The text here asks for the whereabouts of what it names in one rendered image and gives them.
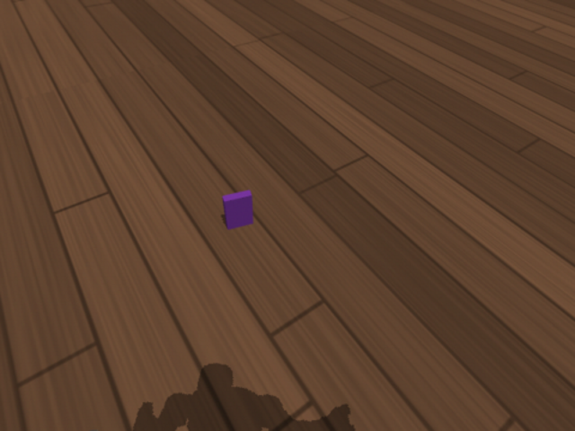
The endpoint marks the carton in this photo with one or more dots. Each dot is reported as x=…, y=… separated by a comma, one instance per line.
x=238, y=209

